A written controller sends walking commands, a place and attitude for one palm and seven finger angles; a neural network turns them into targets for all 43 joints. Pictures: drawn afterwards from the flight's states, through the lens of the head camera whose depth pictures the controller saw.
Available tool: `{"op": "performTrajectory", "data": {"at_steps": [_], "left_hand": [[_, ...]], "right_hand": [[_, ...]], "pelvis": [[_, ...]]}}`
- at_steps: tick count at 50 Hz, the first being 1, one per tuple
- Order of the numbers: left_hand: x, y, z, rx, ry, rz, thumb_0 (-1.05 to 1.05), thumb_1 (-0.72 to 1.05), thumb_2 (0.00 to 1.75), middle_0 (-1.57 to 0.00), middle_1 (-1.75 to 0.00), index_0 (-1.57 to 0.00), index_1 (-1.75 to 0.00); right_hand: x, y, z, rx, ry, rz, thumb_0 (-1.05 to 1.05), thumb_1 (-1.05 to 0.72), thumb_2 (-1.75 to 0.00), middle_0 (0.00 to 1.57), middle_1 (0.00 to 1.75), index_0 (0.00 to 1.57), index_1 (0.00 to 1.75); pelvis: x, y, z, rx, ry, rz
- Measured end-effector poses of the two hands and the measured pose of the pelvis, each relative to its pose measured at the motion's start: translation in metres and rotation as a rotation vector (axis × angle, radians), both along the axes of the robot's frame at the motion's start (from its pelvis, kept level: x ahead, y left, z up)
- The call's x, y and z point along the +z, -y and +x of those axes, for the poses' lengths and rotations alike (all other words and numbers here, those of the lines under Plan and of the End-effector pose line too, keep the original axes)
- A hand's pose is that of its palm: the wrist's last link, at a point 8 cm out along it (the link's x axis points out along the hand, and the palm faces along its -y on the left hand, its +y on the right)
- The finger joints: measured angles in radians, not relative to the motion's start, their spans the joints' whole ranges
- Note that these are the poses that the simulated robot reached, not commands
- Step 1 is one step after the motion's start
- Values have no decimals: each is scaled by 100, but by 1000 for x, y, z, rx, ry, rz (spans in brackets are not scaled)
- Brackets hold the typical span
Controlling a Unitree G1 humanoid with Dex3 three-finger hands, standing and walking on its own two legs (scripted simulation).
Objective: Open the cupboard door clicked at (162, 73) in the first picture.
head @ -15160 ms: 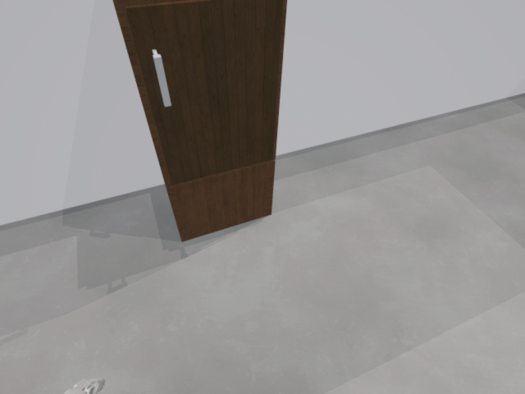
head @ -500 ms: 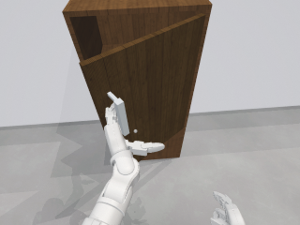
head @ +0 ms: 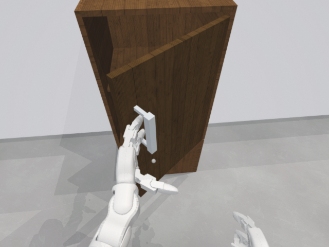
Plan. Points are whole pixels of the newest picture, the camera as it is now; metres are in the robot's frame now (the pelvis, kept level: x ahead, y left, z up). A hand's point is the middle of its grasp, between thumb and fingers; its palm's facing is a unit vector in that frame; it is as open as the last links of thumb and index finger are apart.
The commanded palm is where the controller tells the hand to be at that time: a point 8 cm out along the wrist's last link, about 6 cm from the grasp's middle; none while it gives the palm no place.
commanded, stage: slide the hand sideways off the handle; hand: left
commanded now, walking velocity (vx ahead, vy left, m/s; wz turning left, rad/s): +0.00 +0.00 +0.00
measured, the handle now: (145, 130) +0.38 +0.07 +0.08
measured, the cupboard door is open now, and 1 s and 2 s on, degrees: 40 40 40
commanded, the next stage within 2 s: draw the hand back to the body in 0.68 s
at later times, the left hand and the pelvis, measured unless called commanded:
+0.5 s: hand (131, 181) +0.25 +0.09 +0.07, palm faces +0.13 -0.99 -0.04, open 16.4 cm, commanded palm +0.21 +0.15 +0.07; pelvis +0.02 -0.02 +0.00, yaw +2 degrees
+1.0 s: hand (109, 187) +0.22 +0.13 +0.10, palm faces +0.14 -0.99 -0.08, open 16.3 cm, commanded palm +0.18 +0.19 +0.10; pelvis +0.02 -0.03 -0.01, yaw +2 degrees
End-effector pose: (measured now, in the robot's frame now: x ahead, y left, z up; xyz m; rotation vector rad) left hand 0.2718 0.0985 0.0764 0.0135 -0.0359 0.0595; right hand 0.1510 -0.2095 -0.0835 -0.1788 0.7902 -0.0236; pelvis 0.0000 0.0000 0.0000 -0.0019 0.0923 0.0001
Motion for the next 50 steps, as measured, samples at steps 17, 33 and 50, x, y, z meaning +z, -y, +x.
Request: {"op": "performTrajectory", "data": {"at_steps": [17,33,50], "left_hand": [[0,-28,-38,57,-30,8,-2,-51,30,-16,-31,-16,-30],[-1,-53,-65,70,-49,32,-2,-50,30,-15,-30,-15,-30],[24,-79,-79,78,17,66,-2,-50,30,-15,-31,-15,-30]], "right_hand": [[10,10,39,39,82,-6,1,-90,-90,20,29,20,30],[1,31,44,30,101,-14,1,-90,-90,20,29,20,30],[6,32,39,-7,155,-15,1,-90,-90,20,29,20,30]], "pelvis": [[0,14,15,16,-3,3],[-5,30,21,30,-31,9],[-5,27,20,28,-17,4]]}}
